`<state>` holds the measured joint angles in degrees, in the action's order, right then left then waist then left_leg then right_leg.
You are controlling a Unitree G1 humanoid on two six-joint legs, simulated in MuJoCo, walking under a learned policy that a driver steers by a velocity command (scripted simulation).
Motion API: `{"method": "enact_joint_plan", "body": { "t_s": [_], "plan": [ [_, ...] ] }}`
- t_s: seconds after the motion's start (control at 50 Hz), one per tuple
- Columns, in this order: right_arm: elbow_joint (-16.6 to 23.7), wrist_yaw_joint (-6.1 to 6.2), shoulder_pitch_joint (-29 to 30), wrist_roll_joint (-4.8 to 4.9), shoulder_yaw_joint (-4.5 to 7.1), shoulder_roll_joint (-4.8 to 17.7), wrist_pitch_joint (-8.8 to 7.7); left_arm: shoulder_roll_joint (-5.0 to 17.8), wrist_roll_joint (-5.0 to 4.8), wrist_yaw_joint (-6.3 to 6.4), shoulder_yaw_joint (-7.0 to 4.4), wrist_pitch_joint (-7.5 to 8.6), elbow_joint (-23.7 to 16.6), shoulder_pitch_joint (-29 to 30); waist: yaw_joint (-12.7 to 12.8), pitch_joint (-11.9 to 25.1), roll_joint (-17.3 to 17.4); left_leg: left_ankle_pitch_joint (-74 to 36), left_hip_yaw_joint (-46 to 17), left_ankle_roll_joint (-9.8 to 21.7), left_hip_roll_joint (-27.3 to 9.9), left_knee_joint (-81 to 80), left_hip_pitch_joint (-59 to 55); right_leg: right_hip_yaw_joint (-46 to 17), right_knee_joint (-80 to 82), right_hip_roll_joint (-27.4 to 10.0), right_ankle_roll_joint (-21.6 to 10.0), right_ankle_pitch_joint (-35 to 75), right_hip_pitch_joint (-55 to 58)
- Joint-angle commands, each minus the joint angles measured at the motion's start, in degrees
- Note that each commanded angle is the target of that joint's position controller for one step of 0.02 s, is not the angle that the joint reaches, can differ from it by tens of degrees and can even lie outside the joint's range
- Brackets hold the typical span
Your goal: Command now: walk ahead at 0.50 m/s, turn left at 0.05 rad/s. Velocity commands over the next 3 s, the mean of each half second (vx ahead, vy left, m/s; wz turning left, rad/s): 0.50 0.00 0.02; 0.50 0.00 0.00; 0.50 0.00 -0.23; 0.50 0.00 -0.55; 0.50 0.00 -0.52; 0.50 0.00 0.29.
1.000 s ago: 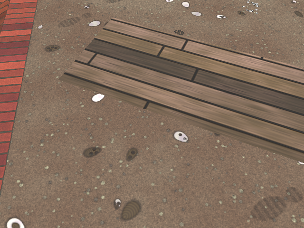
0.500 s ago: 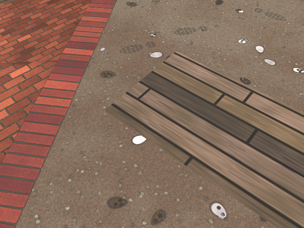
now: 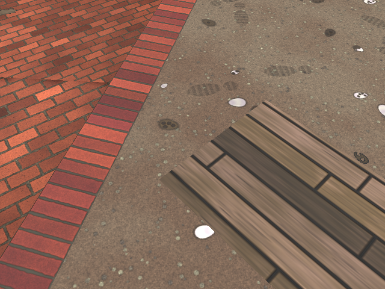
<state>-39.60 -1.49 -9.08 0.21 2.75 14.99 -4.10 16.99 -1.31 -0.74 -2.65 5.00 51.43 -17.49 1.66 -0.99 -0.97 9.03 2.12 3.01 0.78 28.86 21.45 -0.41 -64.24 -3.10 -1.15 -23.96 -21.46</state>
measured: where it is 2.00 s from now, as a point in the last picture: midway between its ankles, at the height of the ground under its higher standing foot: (225, 142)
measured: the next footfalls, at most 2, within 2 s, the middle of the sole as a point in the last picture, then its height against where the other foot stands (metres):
right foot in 0.40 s outside the picture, level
left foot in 0.96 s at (177, 226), level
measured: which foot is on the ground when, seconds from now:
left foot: down 0.00-0.42, up 0.44-0.94, down 0.96-1.00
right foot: up 0.00-0.38, down 0.40-0.98, up 1.00-1.00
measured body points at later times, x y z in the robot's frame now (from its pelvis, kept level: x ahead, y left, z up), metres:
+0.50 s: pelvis +0.27 -0.06 -0.01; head +0.31 -0.07 +0.44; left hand +0.45 +0.20 -0.10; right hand +0.30 -0.34 -0.14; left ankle +0.11 +0.09 -0.65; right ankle +0.36 -0.15 -0.73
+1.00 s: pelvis +0.55 -0.02 -0.01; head +0.58 -0.01 +0.44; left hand +0.54 +0.27 -0.15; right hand +0.76 -0.26 -0.09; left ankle +0.66 +0.08 -0.74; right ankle +0.37 -0.15 -0.71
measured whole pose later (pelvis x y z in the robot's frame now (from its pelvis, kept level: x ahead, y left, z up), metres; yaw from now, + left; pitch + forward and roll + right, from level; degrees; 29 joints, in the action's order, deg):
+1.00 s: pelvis +0.55 -0.02 -0.01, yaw -1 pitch +3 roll -1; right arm -42.7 -2.0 -2.2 0.2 2.5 14.6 -5.4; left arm 16.9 -0.6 0.2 -3.1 2.7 53.9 -21.2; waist 3.6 -1.6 -0.4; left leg 5.8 2.5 3.4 -0.5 31.6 28.0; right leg 0.3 -38.5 -0.7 -0.5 -25.9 -4.3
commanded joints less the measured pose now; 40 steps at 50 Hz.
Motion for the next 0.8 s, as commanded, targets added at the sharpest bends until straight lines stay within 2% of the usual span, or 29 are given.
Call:
{"method": "enact_joint_plan", "body": {
  "t_s": [0.02, 0.04, 0.08, 0.14, 0.22, 0.26, 0.3, 0.36, 0.38, 0.4, 0.42, 0.44, 0.46, 0.48, 0.5, 0.52, 0.54, 0.56, 0.58, 0.62, 0.66, 0.74, 0.8],
  "plan": [
    [1.3, -0.11, -4.3, -0.61, 1.93, 6.6, -0.75, 5.3, 0.44, 0.08, -1.49, 0.49, -4.8, 1.4, -1.3, 4.1, 7.6, -5.9, -18.8, 10.7, -14.7, -16.7, -16.0, -3.0, -1.6, -5.5, -0.1, 7.3, -16.7],
    [1.0, -0.18, -3.8, -0.34, 2.00, 6.3, -1.22, 4.4, 0.45, 0.09, -1.30, -0.14, -4.4, 0.6, -0.6, 3.7, 7.2, -7.9, -17.3, 11.3, -14.3, -18.3, -13.6, -2.8, -0.4, -5.8, 0.5, 8.1, -15.0],
    [-0.1, 0.07, -4.4, -0.27, 2.29, 7.2, -1.88, 3.6, 0.76, 0.33, -1.23, -0.96, -4.9, 2.3, 0.0, 2.3, 5.5, -10.1, -13.8, 11.6, -13.5, -20.2, -11.8, -2.5, 3.1, -5.7, 1.5, 11.6, -16.0],
    [-1.9, 0.82, -6.8, -0.14, 2.55, 8.2, -1.80, 2.7, 1.37, 0.19, -0.90, -0.94, -6.8, 8.2, -1.4, 0.4, 3.8, -12.9, -10.1, 10.9, -12.8, -21.2, -12.8, -2.4, 13.3, -5.4, 2.4, 20.6, -18.8],
    [-4.2, 1.45, -10.2, 0.35, 2.82, 9.8, -1.36, 1.5, 0.88, -0.72, -0.15, -0.31, -8.8, 15.9, -4.2, -1.5, 4.0, -9.9, -6.3, 9.0, -11.6, -21.7, -13.6, -0.4, 26.4, -2.9, 1.9, 29.8, -15.5],
    [-5.7, 1.52, -12.5, 0.67, 2.96, 10.3, -1.01, 1.8, 0.61, -1.22, -0.02, -0.09, -10.1, 19.1, -5.4, -2.4, 4.1, -8.9, -6.6, 8.7, -12.8, -20.8, -16.5, -0.3, 29.8, -2.1, 1.4, 29.8, -15.6],
    [-6.9, 1.69, -13.6, 0.90, 3.11, 10.5, -0.46, 2.4, 0.47, -1.83, -0.07, 0.17, -11.3, 21.0, -5.6, -3.0, 4.4, -9.9, -7.1, 8.1, -14.6, -18.8, -20.6, -0.7, 32.4, -1.7, 0.1, 27.0, -16.5],
    [-7.9, 2.07, -13.0, 1.05, 3.46, 11.4, 0.42, 4.2, 0.58, -2.36, -0.61, 0.59, -11.4, 18.6, -3.5, -1.4, 5.8, -19.0, -7.4, 6.5, -15.9, -13.9, -24.8, 0.6, 34.8, -0.1, -2.2, 20.6, -11.8],
    [-7.9, 2.20, -11.9, 1.06, 3.48, 11.7, 0.76, 5.4, 0.75, -2.20, -1.31, 0.69, -10.3, 14.4, -0.8, 1.2, 6.1, -28.4, -6.1, 5.5, -14.6, -8.8, -24.8, 2.6, 36.1, 1.9, -3.3, 19.9, -5.1],
    [-7.8, 2.35, -11.8, 0.79, 2.97, 10.5, 1.08, 7.9, 0.94, -1.74, -2.70, 0.66, -7.6, 5.7, 3.0, 6.7, 5.2, -33.7, -3.7, 3.9, -11.5, 1.4, -22.0, 3.5, 36.1, 3.0, -5.0, 21.1, 7.1],
    [-6.5, 2.58, -12.7, -0.40, 1.73, 8.0, 1.08, 12.2, 1.44, -1.14, -3.93, 0.50, -5.7, -4.5, 6.2, 15.4, -1.0, -19.4, -1.0, 1.7, -8.0, 19.2, -10.7, -7.6, 33.9, -6.9, -8.6, 24.3, 24.7],
    [-6.2, 1.77, -20.9, -0.26, -0.35, 0.5, -0.24, 16.2, 1.17, -1.37, -4.76, 0.16, -4.4, -7.4, 2.0, 22.7, -16.8, 19.7, -2.4, -2.2, 2.9, 39.2, 13.2, -35.4, 40.3, -19.2, -18.2, 11.2, 44.4],
    [-7.0, 1.49, -16.7, 0.87, 0.88, 6.5, -1.42, 10.4, 0.35, -1.39, -3.29, 0.12, -4.9, -7.5, 5.1, 21.8, -10.9, 24.3, -10.0, -1.5, 0.9, 45.7, 20.0, -41.0, 46.2, -18.4, -16.8, 1.1, 43.6],
    [-5.0, 1.28, -10.6, 2.20, 1.75, 9.5, -2.09, 8.4, 0.53, -1.15, -2.55, 0.23, -5.6, -3.1, 4.7, 12.9, -7.7, 19.5, -8.8, -0.6, -2.1, 46.4, 23.9, -32.7, 47.3, -16.7, -14.1, 1.6, 36.3],
    [-4.2, 1.62, -7.2, 1.93, 1.55, 9.0, -2.22, 7.3, 0.99, -1.04, -2.15, 0.19, -6.5, 1.1, 2.9, 8.2, -3.0, 14.1, -6.9, -0.4, -5.1, 43.8, 22.2, -26.5, 48.4, -14.7, -12.7, 6.6, 27.9],
    [-3.9, 1.88, -5.8, 0.90, 1.76, 8.5, -2.01, 5.8, 1.50, -1.13, -1.74, 0.28, -6.8, 3.8, 1.3, 4.8, -2.0, 10.8, -6.6, -0.6, -6.8, 40.4, 19.9, -22.1, 50.0, -13.0, -12.5, 12.2, 20.6],
    [-4.1, 1.92, -7.1, 0.61, 1.93, 7.9, -1.45, 4.6, 2.16, -1.16, -1.35, 0.56, -6.9, 5.1, -0.7, 4.2, -3.6, 8.5, -7.2, -0.7, -8.3, 38.4, 15.9, -19.0, 51.5, -11.5, -12.1, 15.9, 16.3],
    [-4.6, 1.96, -8.3, 0.62, 1.86, 6.9, -0.83, 4.1, 2.07, -1.26, -1.28, 0.79, -6.8, 5.5, -1.7, 4.0, -4.0, 7.6, -7.1, -0.9, -8.6, 36.8, 13.7, -16.8, 53.0, -10.5, -12.2, 17.6, 14.1],
    [-4.9, 2.05, -9.0, 0.61, 1.70, 5.9, -0.29, 4.5, 1.77, -1.23, -1.38, 1.10, -6.4, 5.3, -2.3, 3.6, -3.9, 7.1, -6.7, -1.3, -8.9, 35.1, 13.1, -14.9, 54.2, -10.2, -12.5, 19.4, 12.6],
    [-4.1, 2.20, -6.5, 0.17, 1.53, 5.2, 0.33, 5.9, 1.46, -0.84, -1.78, 1.41, -5.5, 4.2, -2.3, 1.8, -2.9, 3.7, -6.1, -2.5, -9.4, 30.9, 15.3, -11.9, 56.2, -10.2, -13.2, 23.1, 11.4],
    [-3.1, 2.18, -2.8, -0.13, 1.42, 4.9, 0.33, 6.9, 1.41, -0.28, -2.08, 1.18, -4.6, 2.6, -1.5, 0.7, -1.9, -2.4, -5.9, -3.4, -9.6, 24.8, 18.0, -9.5, 57.2, -9.8, -12.8, 25.3, 12.5],
    [-1.6, 1.39, 4.4, 0.12, 0.79, 3.3, -0.35, 7.5, 0.83, 0.39, -2.11, 0.55, -3.2, -0.3, 1.0, -0.9, -2.1, -13.4, -3.9, -3.5, -7.7, 11.3, 16.2, -4.0, 57.6, -7.3, -10.4, 26.0, 13.8],
    [0.0, 0.54, 9.7, 0.60, 0.45, 3.1, -0.77, 8.1, 0.45, 0.50, -2.22, -0.06, -1.5, -3.7, 3.2, -2.4, -2.1, -14.9, -2.7, -3.3, -6.3, 5.3, 15.7, -3.6, 56.6, -8.3, -10.2, 24.8, 17.3]
  ]
}}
